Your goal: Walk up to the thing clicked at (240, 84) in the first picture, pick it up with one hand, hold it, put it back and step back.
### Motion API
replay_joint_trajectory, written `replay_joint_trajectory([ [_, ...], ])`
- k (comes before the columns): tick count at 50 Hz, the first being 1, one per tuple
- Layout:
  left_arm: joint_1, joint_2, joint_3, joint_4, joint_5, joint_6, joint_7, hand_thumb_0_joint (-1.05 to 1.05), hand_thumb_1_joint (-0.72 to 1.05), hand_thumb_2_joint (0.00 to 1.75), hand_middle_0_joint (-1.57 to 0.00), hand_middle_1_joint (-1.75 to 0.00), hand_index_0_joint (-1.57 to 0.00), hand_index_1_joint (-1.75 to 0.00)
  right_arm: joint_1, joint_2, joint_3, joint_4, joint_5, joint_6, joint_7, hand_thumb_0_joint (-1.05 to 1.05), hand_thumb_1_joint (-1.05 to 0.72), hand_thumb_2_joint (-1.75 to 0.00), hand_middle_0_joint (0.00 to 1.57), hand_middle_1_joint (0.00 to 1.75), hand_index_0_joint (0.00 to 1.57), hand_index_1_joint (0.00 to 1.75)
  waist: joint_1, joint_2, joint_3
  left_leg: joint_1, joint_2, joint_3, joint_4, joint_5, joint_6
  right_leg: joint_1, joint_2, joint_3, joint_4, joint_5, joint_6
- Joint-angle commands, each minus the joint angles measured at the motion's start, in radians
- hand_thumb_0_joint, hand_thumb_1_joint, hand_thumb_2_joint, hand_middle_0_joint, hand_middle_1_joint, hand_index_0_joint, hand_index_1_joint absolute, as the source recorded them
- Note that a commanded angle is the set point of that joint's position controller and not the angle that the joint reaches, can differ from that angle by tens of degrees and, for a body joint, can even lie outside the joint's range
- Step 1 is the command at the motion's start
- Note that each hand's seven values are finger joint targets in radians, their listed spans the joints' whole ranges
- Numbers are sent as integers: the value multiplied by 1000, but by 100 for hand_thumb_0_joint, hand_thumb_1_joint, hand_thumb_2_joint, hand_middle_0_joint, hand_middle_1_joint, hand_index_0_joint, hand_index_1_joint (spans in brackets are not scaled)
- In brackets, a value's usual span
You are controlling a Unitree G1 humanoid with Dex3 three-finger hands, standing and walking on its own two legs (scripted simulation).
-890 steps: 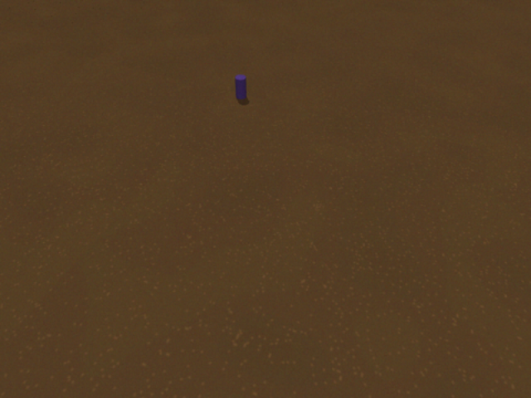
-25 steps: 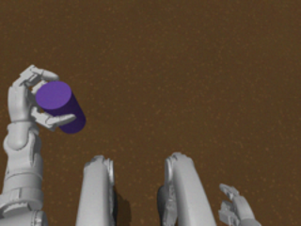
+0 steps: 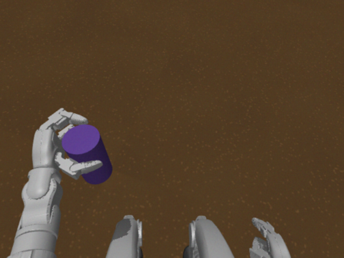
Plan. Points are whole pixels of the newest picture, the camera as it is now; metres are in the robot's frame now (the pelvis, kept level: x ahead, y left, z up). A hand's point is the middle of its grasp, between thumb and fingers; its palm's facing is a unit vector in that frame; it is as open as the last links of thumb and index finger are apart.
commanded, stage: lift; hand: left
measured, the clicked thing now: (90, 156) +0.35 +0.19 -0.01
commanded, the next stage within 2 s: hold in 0.92 s
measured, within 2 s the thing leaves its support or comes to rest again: neither
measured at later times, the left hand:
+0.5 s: hand (78, 127) +0.36 +0.18 +0.11, palm faces +0.09 -1.00 -0.01, open 11.1 cm
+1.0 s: hand (80, 116) +0.37 +0.17 +0.14, palm faces +0.06 -1.00 +0.01, open 11.1 cm
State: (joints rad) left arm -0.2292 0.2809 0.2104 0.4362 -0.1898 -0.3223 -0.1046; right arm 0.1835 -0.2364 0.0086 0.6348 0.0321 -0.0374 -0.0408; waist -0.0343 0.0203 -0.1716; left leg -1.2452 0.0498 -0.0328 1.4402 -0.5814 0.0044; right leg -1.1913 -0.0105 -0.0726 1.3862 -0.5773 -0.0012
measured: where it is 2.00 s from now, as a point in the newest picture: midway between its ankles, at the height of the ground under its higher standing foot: outside the picture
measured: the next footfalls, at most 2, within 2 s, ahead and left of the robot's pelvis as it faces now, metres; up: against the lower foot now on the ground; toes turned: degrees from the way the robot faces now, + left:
none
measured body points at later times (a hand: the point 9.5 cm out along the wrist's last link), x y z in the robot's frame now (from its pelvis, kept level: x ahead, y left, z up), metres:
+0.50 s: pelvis +0.02 +0.00 +0.07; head +0.09 +0.01 +0.51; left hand +0.35 +0.23 +0.11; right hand +0.16 -0.24 -0.04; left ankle +0.05 +0.11 -0.59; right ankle +0.04 -0.13 -0.59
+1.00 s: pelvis +0.04 -0.01 +0.10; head +0.09 +0.00 +0.54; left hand +0.36 +0.22 +0.14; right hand +0.18 -0.25 -0.01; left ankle +0.05 +0.11 -0.59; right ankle +0.04 -0.13 -0.59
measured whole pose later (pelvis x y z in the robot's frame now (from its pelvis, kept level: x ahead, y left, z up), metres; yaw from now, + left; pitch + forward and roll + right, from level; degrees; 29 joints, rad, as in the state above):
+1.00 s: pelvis +0.04 -0.01 +0.10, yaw +1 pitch +10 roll -1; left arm -0.14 0.21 0.15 0.48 -0.20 -0.38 -0.13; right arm 0.23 -0.23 0.01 0.64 0.01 -0.02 -0.04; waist -0.02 0.01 -0.07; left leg -0.67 0.04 -0.01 0.95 -0.45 -0.01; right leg -0.64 0.00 -0.06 0.92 -0.45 -0.01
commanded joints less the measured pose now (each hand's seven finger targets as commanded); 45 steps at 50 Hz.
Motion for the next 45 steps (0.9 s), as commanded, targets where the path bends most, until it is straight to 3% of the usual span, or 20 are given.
replay_joint_trajectory([
  [1, -236, 123, 32, -232, -20, -92, -15, 0, -8, 123, -123, -143, -126, -142, 31, -158, -63, -99, 3, -48, -2, 0, -91, -90, 20, 30, 20, 30, 2, 68, -330, 403, -22, -44, -296, 200, 2, 220, 22, 24, -245, 224, -27],
  [2, -194, 116, 40, -176, -19, -89, -14, 0, -8, 123, -124, -143, -127, -142, 44, -152, -63, -86, 2, -47, -1, 0, -91, -90, 20, 30, 20, 30, -4, 40, -323, 410, -24, -36, -299, 209, 5, 255, 21, 28, -268, 237, -24],
  [5, -271, 130, 31, -283, -25, -111, -16, 0, -9, 121, -125, -143, -128, -142, 36, -149, -61, -101, 0, -52, 0, 0, -91, -90, 20, 30, 20, 30, 1, 78, -340, 472, -26, -31, -340, 222, 0, 289, 21, 28, -297, 247, -25],
  [7, -193, 109, 30, -196, -17, -105, -8, 0, -5, 124, -125, -143, -127, -143, 38, -150, -59, -101, -2, -50, 0, 0, -91, -90, 20, 30, 20, 30, 5, 44, -308, 486, -25, -34, -374, 230, 0, 318, 21, 24, -324, 252, -24],
  [8, -211, 102, 18, -230, -15, -114, -7, 0, -6, 124, -124, -143, -127, -142, 36, -147, -57, -101, -6, -54, 2, 0, -91, -90, 20, 30, 20, 30, 10, 54, -309, 492, -26, -32, -383, 228, -1, 324, 20, 25, -328, 253, -25],
  [10, -245, 133, 47, -272, -21, -130, -2, 0, -8, 123, -125, -143, -127, -143, 34, -152, -60, -106, -7, -56, 0, 0, -91, -90, 20, 30, 20, 30, 18, 68, -329, 540, -26, -32, -407, 245, -3, 349, 23, 23, -343, 263, -25],
  [12, -229, 105, 4, -265, -15, -125, -2, 0, -8, 123, -125, -142, -127, -143, 50, -141, -52, -101, -10, -53, -3, 0, -91, -90, 20, 30, 20, 30, 1, 58, -325, 568, -29, -24, -422, 259, -2, 390, 22, 25, -371, 281, -22],
  [15, -208, 93, 10, -230, -18, -120, 1, 0, -9, 124, -124, -143, -127, -143, 46, -140, -53, -97, -11, -58, -7, 0, -92, -90, 20, 30, 20, 30, -3, 30, -290, 560, -32, -16, -442, 260, 3, 427, 22, 33, -409, 296, -19],
  [16, -247, 122, 25, -274, -19, -126, 3, 0, -10, 123, -124, -142, -126, -143, 45, -139, -54, -97, -11, -58, -8, 0, -92, -90, 20, 30, 20, 30, 5, 47, -293, 573, -33, -10, -450, 256, 3, 444, 20, 37, -420, 296, -17],
  [18, -188, 63, -12, -198, -20, -115, -3, 0, -10, 123, -124, -142, -126, -142, 45, -139, -52, -100, -13, -57, -5, 0, -92, -90, 20, 30, 20, 30, -6, 21, -271, 592, -30, -16, -472, 265, 1, 449, 25, 28, -436, 300, -18],
  [20, -192, 79, 11, -196, -23, -120, -3, 0, -8, 123, -124, -143, -127, -143, 44, -142, -55, -103, -13, -56, -6, 0, -92, -90, 20, 30, 20, 30, 0, 15, -250, 600, -31, -13, -491, 261, 2, 471, 25, 28, -459, 300, -17],
  [26, -212, 97, 20, -232, -23, -138, -8, 0, -10, 125, -125, -145, -128, -145, 43, -128, -51, -108, -16, -49, -1, 0, -92, -90, 20, 30, 20, 30, 15, 22, -256, 640, -34, -3, -529, 319, 0, 563, 23, 35, -494, 349, -16],
  [27, -177, 81, 16, -172, -19, -132, -9, 0, -11, 124, -125, -144, -128, -144, 41, -132, -53, -108, -15, -46, -1, 0, -92, -90, 20, 30, 20, 30, 13, 10, -235, 637, -35, -3, -537, 324, 1, 567, 23, 35, -497, 356, -16],
  [28, -218, 97, 13, -254, -20, -139, -10, 0, -11, 123, -123, -143, -126, -143, 47, -127, -52, -110, -17, -46, -2, 0, -92, -90, 20, 30, 20, 30, 16, 27, -258, 654, -36, 7, -537, 336, 3, 583, 22, 43, -510, 373, -15],
  [29, -186, 62, -7, -184, -23, -131, -13, 0, -10, 124, -123, -143, -126, -143, 45, -128, -49, -110, -14, -45, -4, 0, -92, -90, 20, 30, 20, 30, 2, 13, -229, 663, -36, 8, -543, 345, 3, 583, 22, 43, -516, 383, -14],
  [31, -221, 71, -11, -226, -26, -138, -21, 0, -10, 123, -123, -143, -126, -143, 50, -130, -50, -102, -18, -45, -2, 0, -92, -90, 20, 30, 20, 30, -1, 35, -253, 692, -35, 5, -546, 375, 2, 594, 23, 42, -521, 406, -16],
  [37, -217, 91, 15, -249, -25, -144, -17, 0, -10, 123, -123, -142, -126, -142, 44, -124, -51, -104, -20, -38, -6, 0, -91, -90, 20, 30, 20, 30, 13, 15, -232, 696, -39, 21, -576, 362, 5, 666, 16, 57, -565, 413, -8],
  [39, -164, 41, -13, -188, -29, -138, -20, 0, -10, 123, -124, -142, -126, -142, 43, -123, -48, -109, -20, -35, -6, 0, -92, -90, 20, 30, 20, 30, 4, -10, -206, 696, -39, 20, -587, 366, 5, 668, 20, 51, -573, 419, -8],
  [42, -198, 71, -1, -209, -25, -144, -25, 0, -9, 123, -125, -142, -127, -143, 38, -129, -55, -104, -18, -36, -8, 0, -92, -90, 20, 30, 20, 30, 10, 7, -199, 714, -39, 22, -597, 376, 5, 675, 17, 53, -582, 431, -8],
  [45, -176, 51, -19, -186, -23, -142, -30, 0, -9, 123, -126, -143, -128, -143, 42, -128, -53, -104, -20, -30, -7, 0, -92, -90, 20, 30, 20, 30, -1, 4, -186, 744, -36, 20, -608, 404, 4, 676, 22, 46, -589, 449, -11],
])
